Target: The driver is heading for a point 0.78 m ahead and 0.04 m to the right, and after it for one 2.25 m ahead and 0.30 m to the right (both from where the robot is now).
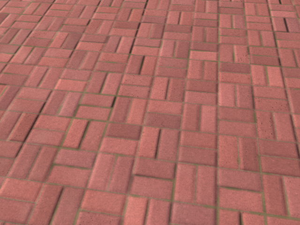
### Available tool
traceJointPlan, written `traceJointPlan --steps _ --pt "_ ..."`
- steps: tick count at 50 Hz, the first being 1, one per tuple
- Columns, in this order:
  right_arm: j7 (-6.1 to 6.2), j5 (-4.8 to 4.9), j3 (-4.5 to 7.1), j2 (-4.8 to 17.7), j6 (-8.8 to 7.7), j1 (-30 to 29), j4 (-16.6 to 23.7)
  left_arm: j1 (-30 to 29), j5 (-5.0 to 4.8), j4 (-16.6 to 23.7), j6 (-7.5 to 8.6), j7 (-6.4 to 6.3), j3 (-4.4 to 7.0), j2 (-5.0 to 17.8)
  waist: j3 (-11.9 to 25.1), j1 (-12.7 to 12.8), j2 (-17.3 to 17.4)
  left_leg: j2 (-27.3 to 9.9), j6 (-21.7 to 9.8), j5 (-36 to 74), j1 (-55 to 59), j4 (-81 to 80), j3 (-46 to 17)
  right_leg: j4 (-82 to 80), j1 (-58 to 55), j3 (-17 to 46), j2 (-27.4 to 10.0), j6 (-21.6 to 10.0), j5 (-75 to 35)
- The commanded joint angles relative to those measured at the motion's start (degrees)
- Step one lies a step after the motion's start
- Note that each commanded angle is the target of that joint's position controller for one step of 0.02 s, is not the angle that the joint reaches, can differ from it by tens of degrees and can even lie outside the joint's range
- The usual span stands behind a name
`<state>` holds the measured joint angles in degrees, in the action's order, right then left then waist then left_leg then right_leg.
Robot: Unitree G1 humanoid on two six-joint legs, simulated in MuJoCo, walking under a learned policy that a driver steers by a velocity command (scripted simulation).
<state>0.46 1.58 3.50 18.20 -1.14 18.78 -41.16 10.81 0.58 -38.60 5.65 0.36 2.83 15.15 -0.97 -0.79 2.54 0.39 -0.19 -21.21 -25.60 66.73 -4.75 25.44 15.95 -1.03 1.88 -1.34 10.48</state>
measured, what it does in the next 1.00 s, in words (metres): walks ahead: left foot, then right foot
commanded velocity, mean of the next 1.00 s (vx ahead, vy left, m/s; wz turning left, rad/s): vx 0.50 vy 0.00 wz -0.13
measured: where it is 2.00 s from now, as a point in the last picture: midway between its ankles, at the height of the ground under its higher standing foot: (165, 172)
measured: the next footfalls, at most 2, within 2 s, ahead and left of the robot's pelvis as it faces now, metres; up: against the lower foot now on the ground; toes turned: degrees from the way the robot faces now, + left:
left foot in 0.36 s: +0.33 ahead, +0.18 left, +0.00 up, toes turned +9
right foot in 0.88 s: +0.61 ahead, -0.07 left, +0.00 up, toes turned -11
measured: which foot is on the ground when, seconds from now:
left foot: up 0.00-0.34, down 0.36-0.88, up 0.90-1.00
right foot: down 0.00-0.36, up 0.38-0.86, down 0.88-1.00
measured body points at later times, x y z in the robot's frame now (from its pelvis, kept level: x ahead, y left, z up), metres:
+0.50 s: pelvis +0.25 +0.07 +0.00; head +0.29 +0.09 +0.45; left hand +0.27 +0.36 -0.13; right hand +0.44 -0.17 -0.09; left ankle +0.29 +0.17 -0.74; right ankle +0.18 -0.09 -0.65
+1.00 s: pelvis +0.52 +0.02 -0.01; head +0.56 +0.00 +0.44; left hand +0.72 +0.26 -0.11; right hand +0.56 -0.28 -0.13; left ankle +0.42 +0.19 -0.64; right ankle +0.57 -0.06 -0.74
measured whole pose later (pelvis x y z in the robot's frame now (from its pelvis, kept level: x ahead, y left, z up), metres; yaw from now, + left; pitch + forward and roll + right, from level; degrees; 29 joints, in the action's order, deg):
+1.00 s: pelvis +0.52 +0.02 -0.01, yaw -13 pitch +1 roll +1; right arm 0.2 1.2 3.5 16.9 -5.3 13.6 -45.0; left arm 10.7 -1.2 -40.2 2.5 2.4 4.1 17.3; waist -4.4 -0.3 0.1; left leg -2.6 0.4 -25.4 -18.6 68.5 -0.3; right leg 33.3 23.4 -1.1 3.8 -5.4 10.9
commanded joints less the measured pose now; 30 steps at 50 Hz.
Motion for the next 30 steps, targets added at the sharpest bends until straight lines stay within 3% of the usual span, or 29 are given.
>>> traceJointPlan --steps 1,5,8,13,15,16,17,18,19,20,21,22,23,24,26,30 --pt "-0.51 0.08 1.18 3.2 -0.27 -2.2 5.7 2.3 -0.05 1.2 0.81 -0.14 1.80 5.8 -0.3 1.8 -9.2 -5.9 0.9 4.1 -13.9 -0.1 -1.4 -14.6 -10.4 14.4 -15.6 -8.9 -3.7" --pt "-1.05 -0.41 0.54 1.7 -0.09 -6.5 7.6 3.0 -0.24 -1.2 1.05 -0.25 2.81 8.6 -1.1 2.2 -6.8 -7.0 1.9 10.9 -16.5 -8.8 -0.9 -16.6 -11.4 7.3 -16.5 -10.2 -11.9" --pt "-1.89 -0.54 -0.33 0.2 -1.02 -11.0 8.4 4.3 -0.64 -3.0 0.70 -0.10 2.84 9.7 -1.6 3.7 -5.5 -5.9 0.9 18.8 -12.9 -20.0 0.7 -17.0 -11.2 2.1 -15.0 -9.5 -14.7" --pt "-3.13 -0.43 -0.75 0.6 -1.94 -19.6 11.5 9.5 -2.45 -7.0 -0.51 0.16 3.23 12.2 -4.1 5.4 -5.4 -4.0 -1.6 17.7 -9.6 -31.6 4.1 -16.0 -16.0 0.8 -17.3 -8.7 -17.1" --pt "-3.26 -0.75 -0.15 2.1 -2.27 -19.1 11.9 10.2 -3.00 -8.3 -1.38 0.14 3.25 13.2 -3.1 3.4 -6.8 -2.3 -3.4 12.8 -5.5 -34.9 5.6 -11.9 -18.7 1.7 -18.1 -8.1 -27.2" --pt "-3.07 -0.95 0.70 3.7 -2.43 -14.9 10.9 9.7 -3.12 -8.7 -1.74 0.02 3.25 13.9 -0.2 0.4 -7.5 -0.6 -4.5 12.7 1.8 -37.1 6.9 -6.7 -18.4 0.9 -17.2 -7.2 -36.1" --pt "-2.62 -1.06 2.17 6.3 -2.47 -6.3 8.3 9.3 -3.08 -8.9 -1.94 -0.13 2.81 13.4 5.0 -4.4 -6.8 0.8 -6.0 16.2 14.8 -39.7 8.0 2.9 -15.0 -1.0 -14.7 -5.6 -40.4" --pt "-1.68 -1.62 3.61 10.1 -2.10 3.4 6.1 9.3 -1.95 -7.9 -1.54 -0.20 1.59 10.9 12.5 -8.5 -4.6 -6.3 -8.6 19.2 33.0 -36.4 0.9 17.4 -3.2 -2.1 -12.1 -3.2 -27.7" --pt "-0.99 -2.49 4.37 15.6 -1.84 6.3 5.8 15.5 -0.91 -6.0 -0.72 0.29 -0.86 3.2 21.5 -5.0 10.6 -23.6 -17.0 12.1 51.6 -39.8 -26.2 39.1 18.8 -2.0 -2.3 0.9 15.4" --pt "-0.95 -2.47 3.23 10.7 -1.92 7.0 6.2 13.0 -2.35 -7.3 0.11 0.31 0.38 8.3 24.9 -7.8 7.3 -25.0 -17.9 8.2 48.9 -45.6 -34.2 47.5 22.7 8.1 -1.9 1.0 23.6" --pt "-1.06 -2.13 2.24 8.1 -2.20 4.0 5.4 8.6 -3.82 -5.5 0.22 0.36 1.51 11.1 14.8 -6.9 5.8 -22.8 -15.4 9.7 42.1 -46.9 -24.4 49.1 27.2 7.8 -4.5 0.7 20.0" --pt "-1.20 -1.70 1.69 6.2 -2.52 0.7 4.9 6.2 -3.49 -4.8 0.14 0.13 1.36 10.2 9.4 -5.0 4.0 -20.0 -13.7 12.3 34.9 -48.3 -17.2 46.6 26.9 6.2 -7.0 0.7 15.2" --pt "-1.44 -1.76 1.21 4.2 -2.87 -2.5 4.6 5.2 -2.49 -4.8 -0.25 -0.12 1.51 9.6 5.8 -3.0 3.2 -17.9 -12.7 14.4 28.5 -50.5 -12.5 43.9 25.2 5.7 -8.5 1.0 11.5" --pt "-1.60 -2.08 0.86 2.6 -3.48 -4.7 4.6 6.7 -2.25 -5.5 -1.16 -0.21 1.73 8.9 4.2 -0.9 4.2 -16.2 -11.9 16.3 23.5 -53.0 -8.5 42.5 21.4 6.3 -9.8 1.2 8.5" --pt "-1.73 -2.25 1.16 2.1 -4.74 -6.5 3.6 9.0 -2.48 -6.3 -2.81 -0.30 1.35 6.0 2.8 1.2 3.1 -16.0 -12.4 18.7 18.4 -57.0 -4.2 41.6 17.9 6.4 -10.1 1.9 5.6" --pt "-0.92 -2.70 1.93 3.4 -5.64 -6.5 0.9 4.7 -2.06 -4.5 -3.90 -0.39 1.32 4.7 -1.4 1.5 1.0 -15.4 -11.6 23.2 17.7 -59.9 4.3 33.7 22.6 7.9 -10.1 2.9 -3.3"
Keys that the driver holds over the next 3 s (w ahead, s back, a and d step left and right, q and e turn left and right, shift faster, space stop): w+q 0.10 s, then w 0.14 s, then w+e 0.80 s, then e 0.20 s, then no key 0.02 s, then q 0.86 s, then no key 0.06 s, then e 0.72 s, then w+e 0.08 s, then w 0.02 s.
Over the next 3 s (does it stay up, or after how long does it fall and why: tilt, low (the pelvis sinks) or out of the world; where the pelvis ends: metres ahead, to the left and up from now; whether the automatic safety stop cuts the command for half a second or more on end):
stays up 0.75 -0.04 0.01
